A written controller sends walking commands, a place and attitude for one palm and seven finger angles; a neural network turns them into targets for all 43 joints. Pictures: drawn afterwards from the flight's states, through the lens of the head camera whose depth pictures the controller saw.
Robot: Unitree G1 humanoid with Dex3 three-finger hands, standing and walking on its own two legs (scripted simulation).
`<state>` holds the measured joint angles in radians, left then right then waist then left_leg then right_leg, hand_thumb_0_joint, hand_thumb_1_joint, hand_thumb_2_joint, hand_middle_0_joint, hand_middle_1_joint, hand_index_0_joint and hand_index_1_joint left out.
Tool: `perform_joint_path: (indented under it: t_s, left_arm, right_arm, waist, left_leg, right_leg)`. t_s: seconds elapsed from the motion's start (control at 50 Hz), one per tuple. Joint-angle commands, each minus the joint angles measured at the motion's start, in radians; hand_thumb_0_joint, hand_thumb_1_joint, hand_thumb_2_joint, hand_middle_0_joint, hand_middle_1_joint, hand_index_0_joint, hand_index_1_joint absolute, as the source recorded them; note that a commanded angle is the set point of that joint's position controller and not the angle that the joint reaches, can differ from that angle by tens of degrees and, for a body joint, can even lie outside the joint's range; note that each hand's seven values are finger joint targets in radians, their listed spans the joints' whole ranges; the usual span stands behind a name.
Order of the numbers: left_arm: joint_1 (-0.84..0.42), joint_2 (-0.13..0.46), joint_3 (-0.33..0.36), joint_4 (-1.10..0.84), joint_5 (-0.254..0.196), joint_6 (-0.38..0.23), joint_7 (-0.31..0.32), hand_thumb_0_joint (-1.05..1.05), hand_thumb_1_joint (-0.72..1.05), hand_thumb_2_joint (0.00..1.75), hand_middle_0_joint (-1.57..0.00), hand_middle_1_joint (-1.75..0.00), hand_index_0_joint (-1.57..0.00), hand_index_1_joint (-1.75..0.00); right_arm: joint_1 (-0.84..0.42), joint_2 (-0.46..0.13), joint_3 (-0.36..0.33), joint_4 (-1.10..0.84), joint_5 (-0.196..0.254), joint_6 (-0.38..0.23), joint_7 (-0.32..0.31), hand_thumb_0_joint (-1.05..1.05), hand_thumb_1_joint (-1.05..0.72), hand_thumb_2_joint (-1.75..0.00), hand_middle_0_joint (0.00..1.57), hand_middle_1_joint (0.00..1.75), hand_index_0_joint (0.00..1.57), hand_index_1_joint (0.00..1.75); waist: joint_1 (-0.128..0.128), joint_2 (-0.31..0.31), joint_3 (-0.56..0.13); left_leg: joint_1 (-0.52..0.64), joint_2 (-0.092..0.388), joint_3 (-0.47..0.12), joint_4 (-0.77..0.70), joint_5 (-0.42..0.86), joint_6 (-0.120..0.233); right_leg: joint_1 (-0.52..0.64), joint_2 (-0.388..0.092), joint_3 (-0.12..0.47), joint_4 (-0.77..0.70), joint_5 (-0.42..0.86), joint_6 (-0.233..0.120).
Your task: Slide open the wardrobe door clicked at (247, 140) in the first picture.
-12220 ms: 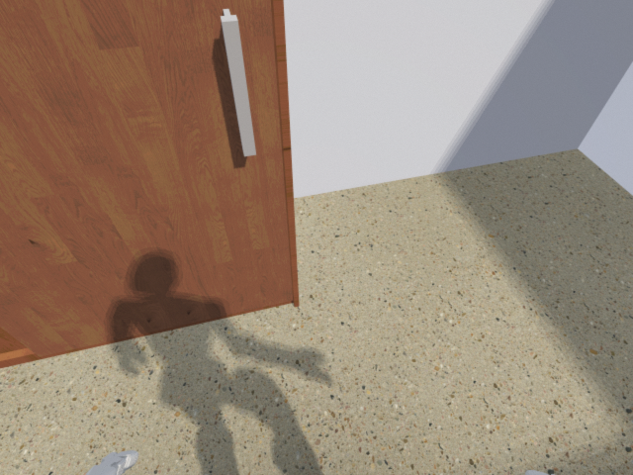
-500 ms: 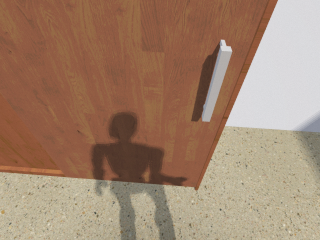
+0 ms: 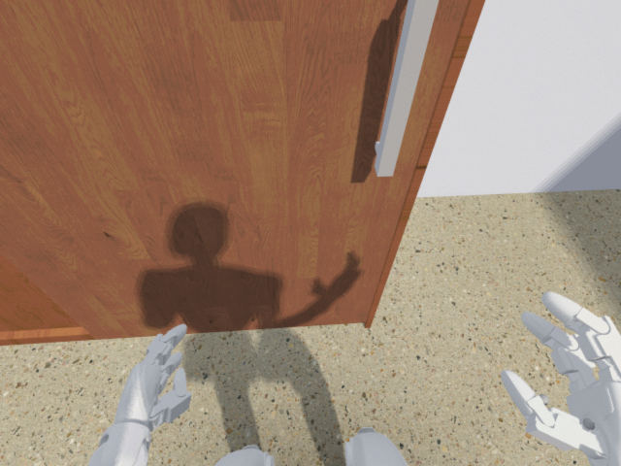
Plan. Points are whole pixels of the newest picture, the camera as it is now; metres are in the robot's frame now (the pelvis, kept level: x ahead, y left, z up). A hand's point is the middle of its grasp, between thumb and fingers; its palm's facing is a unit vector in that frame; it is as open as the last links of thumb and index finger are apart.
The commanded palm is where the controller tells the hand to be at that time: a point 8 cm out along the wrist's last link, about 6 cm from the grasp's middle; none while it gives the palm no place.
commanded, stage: raise the hand with hooked fingers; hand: right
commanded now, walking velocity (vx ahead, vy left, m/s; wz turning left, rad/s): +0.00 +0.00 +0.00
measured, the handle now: (396, 90) +0.56 -0.12 +0.19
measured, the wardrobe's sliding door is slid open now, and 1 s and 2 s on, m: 0.00 0.00 0.00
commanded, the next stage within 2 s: move the hooked fingers beside the handle in 1.48 s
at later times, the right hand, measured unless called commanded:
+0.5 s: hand (559, 319) +0.25 -0.25 +0.12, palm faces -0.02 +1.00 -0.08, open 12.7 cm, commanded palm +0.22 -0.31 +0.15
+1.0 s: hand out of the picture +0.30 -0.31 +0.22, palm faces +0.07 +1.00 -0.07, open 14.0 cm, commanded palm +0.27 -0.35 +0.22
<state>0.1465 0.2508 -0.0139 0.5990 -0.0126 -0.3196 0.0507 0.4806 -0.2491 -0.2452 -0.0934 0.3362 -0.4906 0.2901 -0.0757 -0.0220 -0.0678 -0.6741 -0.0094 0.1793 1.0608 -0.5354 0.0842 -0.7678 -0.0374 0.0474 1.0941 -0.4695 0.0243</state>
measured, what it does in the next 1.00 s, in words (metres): rises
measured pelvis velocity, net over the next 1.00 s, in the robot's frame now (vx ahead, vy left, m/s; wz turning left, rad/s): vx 0.02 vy -0.04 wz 0.03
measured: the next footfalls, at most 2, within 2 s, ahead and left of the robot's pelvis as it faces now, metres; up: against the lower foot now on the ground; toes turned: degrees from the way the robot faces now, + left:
none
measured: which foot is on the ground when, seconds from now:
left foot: down 0.00-1.00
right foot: down 0.00-1.00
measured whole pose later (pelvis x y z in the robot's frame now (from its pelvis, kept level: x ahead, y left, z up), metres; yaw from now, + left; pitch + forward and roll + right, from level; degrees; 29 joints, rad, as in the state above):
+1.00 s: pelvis +0.02 -0.04 +0.07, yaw +2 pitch -2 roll +1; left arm 0.20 0.25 -0.09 0.66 -0.07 -0.27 0.13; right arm -0.06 -0.45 -0.41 0.11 0.34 0.05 0.38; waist -0.06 -0.02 0.00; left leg -0.21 0.00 0.10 0.55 -0.31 0.02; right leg -0.29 0.00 -0.03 0.60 -0.28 -0.03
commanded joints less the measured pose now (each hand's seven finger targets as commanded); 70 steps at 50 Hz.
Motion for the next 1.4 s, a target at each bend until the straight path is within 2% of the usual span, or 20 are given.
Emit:
perform_joint_path:
  t_s: [0.0, 0.04, 0.06, 0.12, 0.16, 0.2, 0.28, 0.34, 0.46, 0.54, 0.62, 0.7, 0.8, 0.9, 1.04, 1.12, 1.18, 1.26, 1.32, 1.38]
  left_arm:
    - [0.035, 0.152, 0.053, -0.11, -0.033, -0.058, 0.046, 0.0, 0.9, 0.9, -0.2, -0.3, -0.2, -0.3]
    - [0.012, 0.143, 0.05, -0.129, -0.037, -0.039, 0.057, 0.0, 0.9, 0.9, -0.2, -0.3, -0.2, -0.3]
    - [-0.008, 0.134, 0.052, -0.132, -0.039, -0.03, 0.059, 0.0, 0.9, 0.9, -0.2, -0.3, -0.2, -0.3]
    - [-0.031, 0.1, 0.041, -0.15, -0.034, -0.026, 0.061, 0.0, 0.9, 0.9, -0.2, -0.3, -0.2, -0.3]
    - [-0.029, 0.09, 0.041, -0.141, -0.029, -0.04, 0.059, 0.0, 0.9, 0.9, -0.2, -0.3, -0.2, -0.3]
    - [-0.002, 0.097, 0.043, -0.122, -0.026, -0.055, 0.048, 0.0, 0.9, 0.9, -0.2, -0.3, -0.2, -0.3]
    - [0.029, 0.135, 0.047, -0.096, -0.025, -0.079, 0.04, 0.0, 0.9, 0.9, -0.2, -0.3, -0.2, -0.3]
    - [0.03, 0.158, 0.048, -0.1, -0.037, -0.088, 0.052, 0.0, 0.9, 0.9, -0.2, -0.3, -0.2, -0.3]
    - [0.016, 0.158, 0.041, -0.092, -0.033, -0.084, 0.078, 0.0, 0.9, 0.9, -0.2, -0.3, -0.2, -0.3]
    - [0.006, 0.148, 0.027, -0.083, -0.039, -0.079, 0.07, 0.0, 0.9, 0.9, -0.2, -0.3, -0.2, -0.3]
    - [0.0, 0.153, 0.013, -0.084, -0.05, -0.063, 0.073, 0.0, 0.9, 0.9, -0.2, -0.3, -0.2, -0.3]
    - [-0.014, 0.158, 0.007, -0.095, -0.057, -0.04, 0.087, 0.0, 0.9, 0.9, -0.2, -0.3, -0.2, -0.3]
    - [-0.035, 0.144, -0.006, -0.092, -0.051, -0.021, 0.094, 0.0, 0.9, 0.9, -0.2, -0.3, -0.2, -0.3]
    - [-0.045, 0.146, -0.012, -0.078, -0.053, -0.008, 0.093, 0.0, 0.9, 0.9, -0.2, -0.3, -0.2, -0.3]
    - [-0.053, 0.155, -0.006, -0.099, -0.074, 0.03, 0.086, 0.0, 0.9, 0.9, -0.2, -0.3, -0.2, -0.3]
    - [-0.069, 0.155, 0.005, -0.12, -0.069, 0.035, 0.078, 0.0, 0.9, 0.9, -0.2, -0.3, -0.2, -0.3]
    - [-0.067, 0.147, 0.005, -0.118, -0.057, 0.029, 0.078, 0.0, 0.9, 0.9, -0.2, -0.3, -0.2, -0.3]
    - [-0.05, 0.153, 0.007, -0.088, -0.056, 0.026, 0.08, 0.0, 0.9, 0.9, -0.2, -0.3, -0.2, -0.3]
    - [-0.059, 0.149, 0.006, -0.089, -0.066, 0.031, 0.086, 0.0, 0.9, 0.9, -0.2, -0.3, -0.2, -0.3]
    - [-0.067, 0.151, 0.006, -0.099, -0.071, 0.034, 0.089, 0.0, 0.9, 0.9, -0.2, -0.3, -0.2, -0.3]
  right_arm:
    - [-0.208, -0.209, -0.021, -0.109, 0.0, 0.087, 0.133, 0.0, -0.15, -0.58, 0.25, 0.78, 0.25, 0.78]
    - [-0.174, -0.267, -0.114, -0.069, 0.005, 0.215, 0.136, 0.0, -0.11, -0.56, 0.26, 0.81, 0.26, 0.81]
    - [-0.128, -0.304, -0.189, -0.044, 0.013, 0.267, 0.119, 0.0, -0.08, -0.55, 0.26, 0.82, 0.26, 0.82]
    - [-0.116, -0.279, -0.267, -0.143, 0.06, 0.314, 0.041, 0.0, -0.01, -0.52, 0.26, 0.87, 0.26, 0.87]
    - [-0.125, -0.257, -0.28, -0.19, 0.072, 0.278, -0.021, 0.0, 0.03, -0.5, 0.27, 0.9, 0.27, 0.9]
    - [-0.125, -0.214, -0.23, -0.19, 0.061, 0.22, -0.049, 0.0, 0.08, -0.48, 0.27, 0.93, 0.27, 0.93]
    - [-0.178, -0.187, -0.107, -0.142, 0.017, 0.162, -0.019, 0.0, 0.17, -0.44, 0.28, 0.99, 0.28, 0.99]
    - [-0.249, -0.232, -0.106, -0.14, 0.017, 0.189, 0.025, 0.0, 0.24, -0.41, 0.28, 1.03, 0.28, 1.03]
    - [-0.361, -0.361, -0.25, -0.197, 0.031, 0.229, -0.006, 0.0, 0.38, -0.35, 0.29, 1.12, 0.29, 1.12]
    - [-0.406, -0.311, -0.215, -0.17, 0.037, 0.254, -0.009, 0.0, 0.48, -0.31, 0.3, 1.18, 0.3, 1.18]
    - [-0.462, -0.296, -0.159, -0.079, 0.025, 0.35, 0.038, 0.0, 0.5, -0.3, 0.3, 1.2, 0.3, 1.2]
    - [-0.57, -0.349, -0.188, -0.049, 0.025, 0.445, 0.075, 0.0, 0.5, -0.3, 0.3, 1.2, 0.3, 1.2]
    - [-0.727, -0.416, -0.257, -0.08, 0.031, 0.454, 0.071, 0.0, 0.5, -0.3, 0.3, 1.2, 0.3, 1.2]
    - [-0.79, -0.43, -0.25, -0.023, 0.021, 0.463, 0.081, 0.0, 0.5, -0.3, 0.3, 1.2, 0.3, 1.2]
    - [-0.723, -0.407, -0.22, 0.131, 0.025, 0.582, 0.13, 0.0, 0.5, -0.3, 0.3, 1.2, 0.3, 1.2]
    - [-0.769, -0.447, -0.27, 0.024, 0.041, 0.553, 0.119, 0.0, 0.5, -0.3, 0.3, 1.2, 0.3, 1.2]
    - [-0.808, -0.486, -0.31, -0.075, 0.035, 0.49, 0.08, 0.0, 0.5, -0.3, 0.3, 1.2, 0.3, 1.2]
    - [-0.779, -0.465, -0.299, -0.029, 0.015, 0.457, 0.046, 0.0, 0.5, -0.3, 0.3, 1.2, 0.3, 1.2]
    - [-0.756, -0.42, -0.254, 0.04, 0.005, 0.496, 0.052, 0.0, 0.5, -0.3, 0.3, 1.2, 0.3, 1.2]
    - [-0.763, -0.425, -0.242, 0.053, 0.006, 0.534, 0.065, 0.0, 0.5, -0.3, 0.3, 1.2, 0.3, 1.2]
  waist:
    - [0.127, 0.06, -0.137]
    - [0.073, 0.09, -0.185]
    - [0.031, 0.058, -0.205]
    - [-0.009, 0.038, -0.247]
    - [-0.008, 0.065, -0.22]
    - [0.018, 0.059, -0.157]
    - [0.07, 0.026, -0.069]
    - [0.071, -0.006, -0.066]
    - [0.025, -0.057, -0.176]
    - [0.031, -0.115, -0.138]
    - [0.04, -0.08, -0.047]
    - [0.033, -0.024, -0.072]
    - [0.03, -0.06, -0.154]
    - [0.029, -0.115, -0.122]
    - [0.024, -0.013, -0.065]
    - [0.02, -0.011, -0.16]
    - [0.017, -0.081, -0.203]
    - [0.027, -0.089, -0.102]
    - [0.036, -0.095, -0.036]
    - [0.035, -0.05, -0.045]
  left_leg:
    - [0.092, 0.051, -0.332, -0.372, 0.098, -0.123]
    - [0.185, 0.074, -0.346, -0.401, 0.099, -0.133]
    - [0.238, 0.079, -0.345, -0.403, 0.123, -0.129]
    - [0.315, 0.086, -0.309, -0.4, 0.259, -0.13]
    - [0.315, 0.066, -0.267, -0.396, 0.307, -0.121]
    - [0.27, 0.051, -0.24, -0.389, 0.339, -0.115]
    - [0.192, 0.028, -0.22, -0.401, 0.269, -0.108]
    - [0.188, 0.023, -0.217, -0.44, 0.139, -0.094]
    - [0.298, 0.005, -0.159, -0.439, 0.249, -0.074]
    - [0.31, -0.009, -0.12, -0.44, 0.34, -0.067]
    - [0.315, -0.013, -0.114, -0.48, 0.352, -0.069]
    - [0.361, -0.013, -0.116, -0.518, 0.36, -0.07]
    - [0.413, -0.014, -0.116, -0.544, 0.402, -0.062]
    - [0.433, -0.014, -0.115, -0.571, 0.423, -0.056]
    - [0.438, -0.006, -0.123, -0.608, 0.407, -0.061]
    - [0.473, 0.002, -0.145, -0.598, 0.443, -0.064]
    - [0.488, -0.002, -0.15, -0.593, 0.463, -0.059]
    - [0.454, -0.005, -0.151, -0.61, 0.408, -0.06]
    - [0.428, 0.003, -0.161, -0.636, 0.341, -0.068]
    - [0.434, 0.014, -0.181, -0.647, 0.299, -0.073]
  right_leg:
    - [0.104, 0.032, -0.01, -0.134, 0.116, -0.055]
    - [0.123, 0.04, -0.012, -0.182, 0.136, -0.052]
    - [0.14, 0.042, -0.011, -0.201, 0.159, -0.047]
    - [0.202, 0.043, -0.008, -0.259, 0.232, -0.034]
    - [0.222, 0.037, -0.002, -0.291, 0.258, -0.029]
    - [0.244, 0.033, -0.004, -0.318, 0.267, -0.025]
    - [0.277, 0.032, -0.008, -0.341, 0.233, -0.036]
    - [0.302, 0.036, -0.008, -0.372, 0.175, -0.042]
    - [0.42, 0.034, -0.002, -0.441, 0.257, -0.043]
    - [0.484, 0.028, 0.007, -0.486, 0.316, -0.031]
    - [0.484, 0.023, 0.013, -0.526, 0.307, -0.031]
    - [0.516, 0.022, 0.015, -0.557, 0.312, -0.037]
    - [0.609, 0.022, 0.019, -0.58, 0.376, -0.033]
    - [0.63, 0.021, 0.019, -0.611, 0.402, -0.026]
    - [0.579, 0.026, 0.008, -0.632, 0.355, -0.037]
    - [0.611, 0.026, -0.008, -0.609, 0.39, -0.04]
    - [0.648, 0.025, -0.013, -0.607, 0.424, -0.041]
    - [0.614, 0.024, -0.022, -0.617, 0.365, -0.04]
    - [0.582, 0.029, -0.029, -0.633, 0.294, -0.041]
    - [0.564, 0.027, -0.029, -0.627, 0.266, -0.043]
